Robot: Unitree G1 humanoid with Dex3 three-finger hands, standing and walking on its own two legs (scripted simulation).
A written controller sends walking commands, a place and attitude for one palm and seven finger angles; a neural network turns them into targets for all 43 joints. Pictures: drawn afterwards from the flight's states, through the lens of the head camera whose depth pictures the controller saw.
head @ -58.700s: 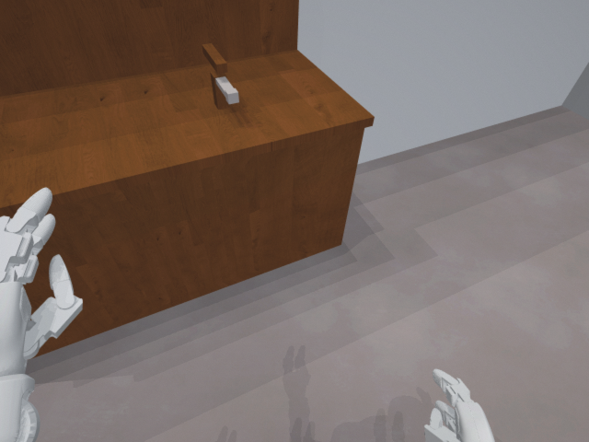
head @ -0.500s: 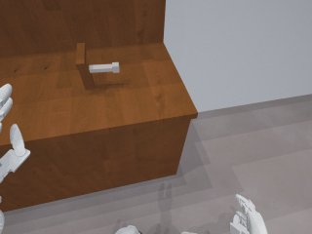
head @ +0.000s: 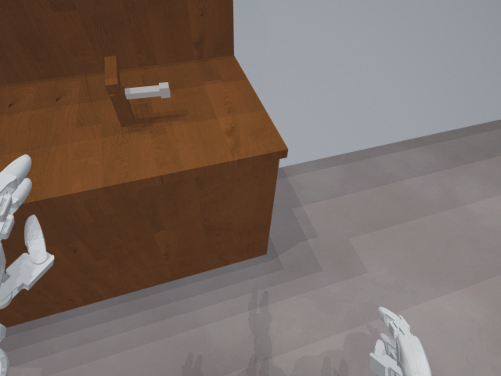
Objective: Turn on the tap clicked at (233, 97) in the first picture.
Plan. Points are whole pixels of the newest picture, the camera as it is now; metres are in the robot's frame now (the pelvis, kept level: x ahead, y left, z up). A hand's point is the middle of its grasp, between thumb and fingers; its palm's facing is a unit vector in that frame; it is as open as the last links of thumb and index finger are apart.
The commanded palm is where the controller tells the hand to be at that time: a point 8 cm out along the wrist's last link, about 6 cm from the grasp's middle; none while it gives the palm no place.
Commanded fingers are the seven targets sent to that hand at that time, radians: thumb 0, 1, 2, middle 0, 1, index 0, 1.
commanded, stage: stop stepping back and stand still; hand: left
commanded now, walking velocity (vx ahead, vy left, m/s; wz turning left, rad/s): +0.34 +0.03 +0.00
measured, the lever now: (164, 90) +0.76 +0.27 +0.03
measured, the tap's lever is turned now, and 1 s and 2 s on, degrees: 85 85 85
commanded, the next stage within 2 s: stand and check the lever's angle in 0.60 s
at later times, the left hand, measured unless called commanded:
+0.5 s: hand (27, 322) +0.15 +0.23 +0.16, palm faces +0.43 -0.83 -0.36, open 7.4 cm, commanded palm +0.09 +0.28 +0.18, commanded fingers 0.00 0.90 0.90 -0.20 -0.30 -0.20 -0.30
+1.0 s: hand out of the picture +0.17 +0.28 +0.16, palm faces +0.43 -0.83 -0.35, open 7.4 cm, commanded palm +0.11 +0.32 +0.18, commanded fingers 0.00 0.90 0.90 -0.20 -0.30 -0.20 -0.30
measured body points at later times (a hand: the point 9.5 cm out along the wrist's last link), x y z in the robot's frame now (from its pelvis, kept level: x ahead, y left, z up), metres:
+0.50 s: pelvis -0.05 -0.01 +0.00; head -0.07 -0.02 +0.45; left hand +0.12 +0.27 +0.18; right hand +0.09 -0.24 -0.10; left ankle -0.03 +0.12 -0.69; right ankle -0.02 -0.09 -0.73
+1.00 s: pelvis -0.04 +0.03 +0.01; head -0.03 +0.03 +0.46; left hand +0.14 +0.32 +0.18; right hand +0.16 -0.18 -0.07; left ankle -0.02 +0.14 -0.73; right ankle -0.02 -0.09 -0.73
